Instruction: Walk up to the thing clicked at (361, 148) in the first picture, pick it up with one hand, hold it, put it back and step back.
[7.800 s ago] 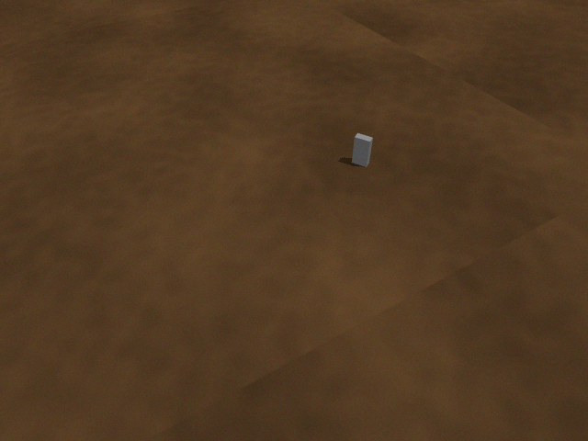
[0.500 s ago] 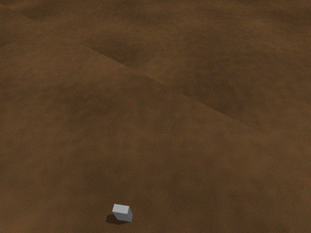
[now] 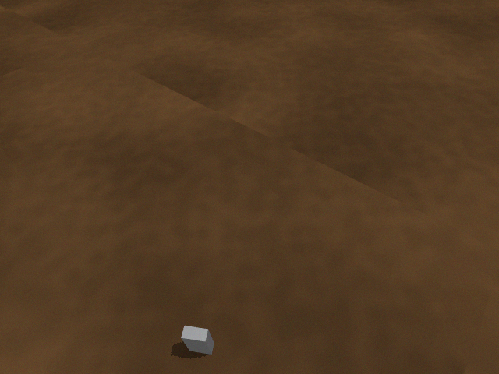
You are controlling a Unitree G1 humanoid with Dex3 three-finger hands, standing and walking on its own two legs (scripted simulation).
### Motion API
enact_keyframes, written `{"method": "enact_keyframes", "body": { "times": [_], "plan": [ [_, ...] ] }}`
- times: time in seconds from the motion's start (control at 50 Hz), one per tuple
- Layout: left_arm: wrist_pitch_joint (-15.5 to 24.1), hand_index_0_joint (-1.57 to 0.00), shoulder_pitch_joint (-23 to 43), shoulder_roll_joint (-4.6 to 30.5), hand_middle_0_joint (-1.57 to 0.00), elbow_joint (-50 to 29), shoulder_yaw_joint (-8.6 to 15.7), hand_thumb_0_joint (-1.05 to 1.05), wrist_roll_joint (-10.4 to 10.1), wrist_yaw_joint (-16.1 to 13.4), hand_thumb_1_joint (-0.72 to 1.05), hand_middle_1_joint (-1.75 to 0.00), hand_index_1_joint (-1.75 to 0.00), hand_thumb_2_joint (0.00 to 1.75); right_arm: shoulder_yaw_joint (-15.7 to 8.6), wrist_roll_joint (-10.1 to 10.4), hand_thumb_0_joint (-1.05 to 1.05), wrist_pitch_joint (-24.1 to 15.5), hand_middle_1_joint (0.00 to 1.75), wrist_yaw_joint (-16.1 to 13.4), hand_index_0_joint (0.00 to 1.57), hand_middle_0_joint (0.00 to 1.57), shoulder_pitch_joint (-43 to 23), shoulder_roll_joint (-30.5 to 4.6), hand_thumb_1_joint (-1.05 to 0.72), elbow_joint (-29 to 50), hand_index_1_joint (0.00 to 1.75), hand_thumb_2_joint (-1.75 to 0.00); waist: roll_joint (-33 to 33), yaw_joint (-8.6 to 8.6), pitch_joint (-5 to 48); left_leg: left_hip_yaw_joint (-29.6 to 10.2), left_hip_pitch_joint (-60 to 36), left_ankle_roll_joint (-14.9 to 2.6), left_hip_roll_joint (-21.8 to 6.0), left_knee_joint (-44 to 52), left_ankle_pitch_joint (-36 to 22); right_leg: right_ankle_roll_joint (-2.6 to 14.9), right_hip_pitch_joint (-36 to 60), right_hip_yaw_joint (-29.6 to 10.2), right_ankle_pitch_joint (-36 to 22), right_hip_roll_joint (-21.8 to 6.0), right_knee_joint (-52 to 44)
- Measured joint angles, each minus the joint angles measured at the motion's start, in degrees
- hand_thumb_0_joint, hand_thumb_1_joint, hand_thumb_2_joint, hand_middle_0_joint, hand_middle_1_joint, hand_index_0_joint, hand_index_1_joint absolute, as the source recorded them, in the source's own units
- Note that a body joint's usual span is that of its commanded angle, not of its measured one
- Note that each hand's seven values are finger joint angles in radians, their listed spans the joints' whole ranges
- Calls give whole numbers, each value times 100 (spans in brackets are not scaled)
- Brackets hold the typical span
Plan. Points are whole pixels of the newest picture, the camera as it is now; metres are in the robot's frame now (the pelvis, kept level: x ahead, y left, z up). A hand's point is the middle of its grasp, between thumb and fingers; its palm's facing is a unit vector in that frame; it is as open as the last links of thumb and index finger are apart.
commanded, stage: stand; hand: left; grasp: from the side
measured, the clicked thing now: (198, 340) +0.39 +0.23 -0.70
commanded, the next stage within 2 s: go down in 0.44 s
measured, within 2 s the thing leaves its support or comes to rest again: neither
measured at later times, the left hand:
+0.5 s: hand out of the picture +0.08 +0.25 -0.16, palm faces -0.03 -0.94 -0.35, open 7.4 cm
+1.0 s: hand out of the picture +0.14 +0.28 -0.18, palm faces +0.04 -0.94 -0.34, open 15.3 cm
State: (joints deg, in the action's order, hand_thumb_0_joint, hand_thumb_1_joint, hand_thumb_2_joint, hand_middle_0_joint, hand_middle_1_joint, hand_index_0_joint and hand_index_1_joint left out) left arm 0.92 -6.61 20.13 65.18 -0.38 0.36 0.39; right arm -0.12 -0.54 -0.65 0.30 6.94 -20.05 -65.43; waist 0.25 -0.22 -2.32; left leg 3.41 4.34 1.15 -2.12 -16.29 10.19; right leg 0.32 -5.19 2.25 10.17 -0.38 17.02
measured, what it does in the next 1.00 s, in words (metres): stands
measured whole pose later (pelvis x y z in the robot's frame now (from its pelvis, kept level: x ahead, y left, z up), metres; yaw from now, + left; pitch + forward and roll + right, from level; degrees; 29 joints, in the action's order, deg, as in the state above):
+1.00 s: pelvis -0.01 +0.01 -0.04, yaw +1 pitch +10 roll -1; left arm -6.4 -4.0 20.0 47.6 10.5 3.4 2.9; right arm -1.5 1.9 -3.4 -1.8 14.6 -14.3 -39.8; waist 0.2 -2.0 2.5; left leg 2.0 31.2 0.1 -2.1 -42.6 21.4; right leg -0.3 -30.7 2.9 20.6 -1.5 41.3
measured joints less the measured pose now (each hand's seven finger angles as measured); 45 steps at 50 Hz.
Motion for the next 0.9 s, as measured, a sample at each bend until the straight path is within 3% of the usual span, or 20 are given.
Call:
{"method": "enact_keyframes", "body": {
  "times": [0.56, 0.6, 0.66, 0.78, 0.9],
  "plan": [
    [19, -20, 21, 8, -21, -14, -4, 1, -1, -9, 90, -30, -30, 90, 8, 8, 0, -3, 30, 0, 20, 20, -24, 0, -91, 29, 30, -90, -4, -3, -21, 3, -35, 8, -8, 27, 12, 4, 30, -4, 14, 9, -22],
    [34, -20, 38, -55, -21, -309, 98, 1, -113, -69, 88, -28, -28, 88, 16, 189, 1, -32, 30, -102, 20, 20, 179, 18, -91, 525, 30, -90, 8, -34, 0, -62, 264, -17, 5, -221, 90, 3, -222, 56, 94, -15, 185],
    [84, -16, 525, -166, -17, -320, 377, 1, -83, -61, 80, -21, -21, 79, 9, 317, 1, -140, 29, -190, 20, 20, 341, 126, -92, 1131, 30, -90, 6, -40, -99, -141, 771, -31, 19, -649, 206, 12, -685, 123, 223, -48, 582],
    [9, -8, 1010, -35, -9, -558, 938, 1, 347, 200, 50, -12, -11, 49, -118, 237, 1, -183, 30, -180, 20, 20, 504, 505, -93, 1820, 30, -90, -102, -117, 71, -131, 1780, -29, -12, -1498, 514, 25, -1704, 90, 515, -56, 1424],
    [-444, -7, 639, -16, -7, -1231, 1088, 1, 409, 197, 17, -8, -7, 25, -128, 258, 1, -146, 30, -180, 20, 20, 765, 599, -91, 2269, 30, -89, -37, -174, 333, -132, 2220, -67, -10, -2054, 824, -14, -2108, 74, 775, -81, 1900]
  ]
}}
